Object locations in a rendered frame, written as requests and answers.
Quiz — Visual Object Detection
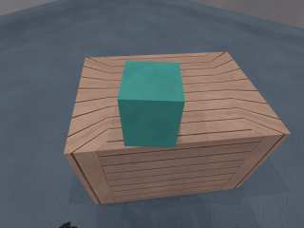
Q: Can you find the carton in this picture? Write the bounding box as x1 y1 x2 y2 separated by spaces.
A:
117 61 185 148

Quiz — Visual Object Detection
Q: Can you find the pedestal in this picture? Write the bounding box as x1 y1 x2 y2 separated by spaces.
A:
64 51 291 205

